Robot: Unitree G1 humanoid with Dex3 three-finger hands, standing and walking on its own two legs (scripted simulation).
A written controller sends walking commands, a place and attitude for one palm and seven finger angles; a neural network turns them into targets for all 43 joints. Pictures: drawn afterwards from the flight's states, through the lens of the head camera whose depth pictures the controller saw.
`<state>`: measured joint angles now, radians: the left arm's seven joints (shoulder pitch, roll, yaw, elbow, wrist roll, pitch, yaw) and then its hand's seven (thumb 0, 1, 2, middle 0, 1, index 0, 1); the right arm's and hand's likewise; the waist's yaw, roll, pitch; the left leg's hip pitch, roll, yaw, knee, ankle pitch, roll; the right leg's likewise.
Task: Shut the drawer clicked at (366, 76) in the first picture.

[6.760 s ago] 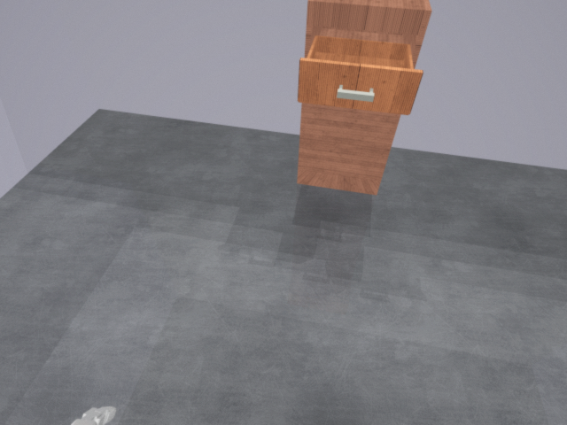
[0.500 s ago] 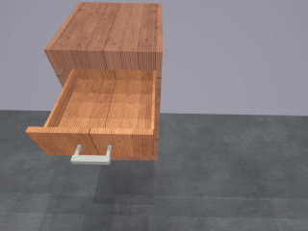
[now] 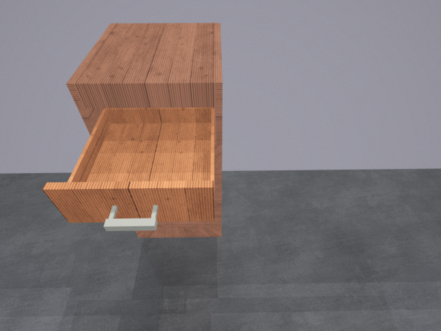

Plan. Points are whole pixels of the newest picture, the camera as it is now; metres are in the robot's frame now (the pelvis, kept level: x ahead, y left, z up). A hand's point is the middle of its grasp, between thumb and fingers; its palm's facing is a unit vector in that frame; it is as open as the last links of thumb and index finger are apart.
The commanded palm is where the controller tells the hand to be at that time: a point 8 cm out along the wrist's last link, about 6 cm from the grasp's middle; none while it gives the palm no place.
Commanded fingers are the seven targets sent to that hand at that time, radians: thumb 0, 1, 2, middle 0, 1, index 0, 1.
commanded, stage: come to a stop and stand still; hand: left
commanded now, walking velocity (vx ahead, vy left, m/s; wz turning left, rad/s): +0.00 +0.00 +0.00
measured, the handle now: (132, 217) +0.36 +0.23 -0.06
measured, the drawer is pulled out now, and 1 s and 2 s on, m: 0.30 0.30 0.30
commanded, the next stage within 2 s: look again from close up in 0.22 s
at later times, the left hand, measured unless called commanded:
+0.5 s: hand out of the picture -0.02 +0.18 -0.18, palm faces +0.02 -0.98 -0.18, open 7.4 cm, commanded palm none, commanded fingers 0.00 0.90 0.90 -0.20 -0.30 -0.20 -0.30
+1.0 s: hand out of the picture -0.04 +0.21 -0.19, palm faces +0.04 -0.99 -0.15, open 7.4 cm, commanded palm none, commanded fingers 0.00 0.90 0.90 -0.20 -0.30 -0.20 -0.30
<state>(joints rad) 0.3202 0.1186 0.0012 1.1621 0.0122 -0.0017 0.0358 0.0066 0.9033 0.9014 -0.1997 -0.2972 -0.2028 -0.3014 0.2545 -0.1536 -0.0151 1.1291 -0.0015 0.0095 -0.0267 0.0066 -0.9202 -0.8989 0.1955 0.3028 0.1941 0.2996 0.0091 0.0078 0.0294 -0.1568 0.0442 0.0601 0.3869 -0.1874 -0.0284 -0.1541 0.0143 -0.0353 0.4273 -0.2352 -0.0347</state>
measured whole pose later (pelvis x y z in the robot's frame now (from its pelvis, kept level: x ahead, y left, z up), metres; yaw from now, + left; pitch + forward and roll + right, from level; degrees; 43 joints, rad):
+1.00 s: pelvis -0.01 +0.05 +0.00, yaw +1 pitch -2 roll +0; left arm 0.37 0.15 -0.01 1.10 0.03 -0.01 0.03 0.01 0.91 0.90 -0.20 -0.30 -0.20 -0.30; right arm 0.31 -0.14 0.01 1.09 -0.01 -0.01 -0.01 0.01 -0.91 -0.90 0.20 0.30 0.19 0.30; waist 0.01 -0.03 0.01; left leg -0.21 -0.02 0.08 0.46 -0.22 0.05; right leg -0.19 -0.05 -0.02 0.47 -0.25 0.02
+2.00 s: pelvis +0.03 +0.05 -0.01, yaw -1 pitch -2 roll -1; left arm 0.28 0.18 0.00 1.04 0.01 -0.01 0.05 0.01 0.91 0.90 -0.20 -0.30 -0.20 -0.30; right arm 0.24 -0.18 0.00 1.00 -0.01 -0.02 -0.02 0.01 -0.91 -0.90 0.19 0.30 0.19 0.30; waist 0.00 0.00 0.05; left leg -0.22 0.01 0.09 0.58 -0.33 0.04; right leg -0.19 -0.03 -0.03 0.56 -0.34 0.01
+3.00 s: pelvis +0.03 +0.01 +0.00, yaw -1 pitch -1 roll +1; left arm 0.31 0.13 -0.02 1.12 0.01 -0.03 0.04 0.01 0.91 0.90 -0.20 -0.30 -0.20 -0.30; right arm 0.28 -0.15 0.02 1.13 0.00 -0.02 -0.03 0.01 -0.92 -0.90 0.20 0.30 0.19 0.30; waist 0.00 0.00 0.02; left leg -0.17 0.03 0.08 0.43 -0.25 -0.01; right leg -0.16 0.01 -0.01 0.47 -0.29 -0.03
